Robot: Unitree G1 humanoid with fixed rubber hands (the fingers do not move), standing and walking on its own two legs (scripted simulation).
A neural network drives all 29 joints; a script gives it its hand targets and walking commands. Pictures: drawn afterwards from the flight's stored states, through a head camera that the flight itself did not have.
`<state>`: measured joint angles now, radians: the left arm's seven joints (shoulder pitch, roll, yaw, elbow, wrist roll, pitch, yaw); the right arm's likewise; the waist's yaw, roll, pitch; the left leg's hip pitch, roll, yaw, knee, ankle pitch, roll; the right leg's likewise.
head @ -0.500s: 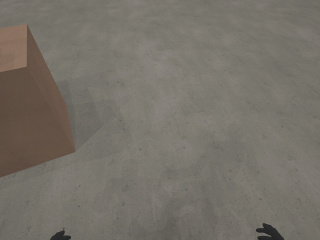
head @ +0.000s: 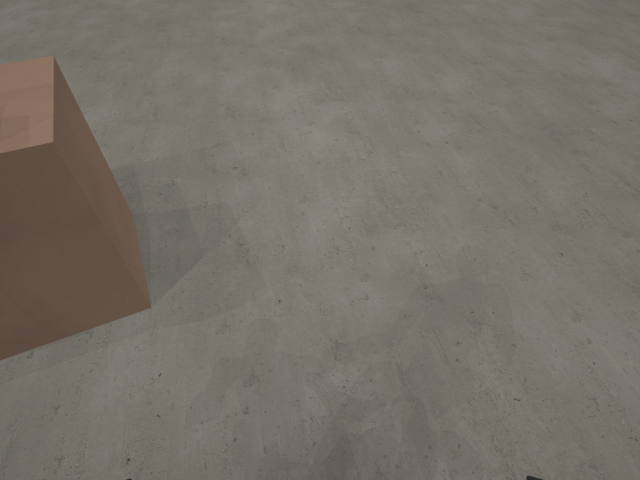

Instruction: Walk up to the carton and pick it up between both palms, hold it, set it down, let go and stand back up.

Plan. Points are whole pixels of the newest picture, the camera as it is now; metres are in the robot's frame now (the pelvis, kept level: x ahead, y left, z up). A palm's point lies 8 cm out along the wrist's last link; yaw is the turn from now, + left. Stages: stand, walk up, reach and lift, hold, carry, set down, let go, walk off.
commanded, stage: stand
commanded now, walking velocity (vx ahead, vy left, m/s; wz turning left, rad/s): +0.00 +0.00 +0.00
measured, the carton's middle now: out of the picture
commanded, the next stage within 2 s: none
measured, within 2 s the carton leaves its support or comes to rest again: neither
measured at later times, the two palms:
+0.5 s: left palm out of the picture +0.10 +0.29 -0.09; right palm out of the picture +0.10 -0.29 -0.10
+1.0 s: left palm out of the picture +0.08 +0.30 -0.09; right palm out of the picture +0.10 -0.28 -0.09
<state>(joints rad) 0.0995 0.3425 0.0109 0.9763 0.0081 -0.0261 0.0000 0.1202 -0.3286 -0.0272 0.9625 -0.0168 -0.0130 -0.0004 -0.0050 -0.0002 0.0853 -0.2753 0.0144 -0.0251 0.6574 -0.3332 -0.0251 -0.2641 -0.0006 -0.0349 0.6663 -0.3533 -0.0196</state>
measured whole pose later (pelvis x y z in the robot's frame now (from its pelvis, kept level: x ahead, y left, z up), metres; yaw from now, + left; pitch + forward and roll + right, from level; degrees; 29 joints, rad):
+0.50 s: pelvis +0.00 +0.00 +0.02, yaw +0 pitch -4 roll +0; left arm 0.06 0.34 0.00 1.09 0.00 -0.02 0.00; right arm 0.08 -0.33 -0.01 1.08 -0.01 -0.01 0.00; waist 0.01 0.00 0.08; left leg -0.15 0.02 -0.03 0.43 -0.22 -0.02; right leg -0.13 0.00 -0.04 0.43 -0.23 -0.01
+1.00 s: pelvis +0.00 +0.01 +0.02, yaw +0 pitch -4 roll +0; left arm 0.08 0.35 0.01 1.12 0.01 -0.02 0.00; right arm 0.08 -0.33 -0.01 1.10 -0.01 -0.01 0.00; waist 0.01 0.01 0.07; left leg -0.12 0.02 -0.03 0.36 -0.18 -0.02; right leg -0.10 0.00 -0.04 0.35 -0.19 -0.01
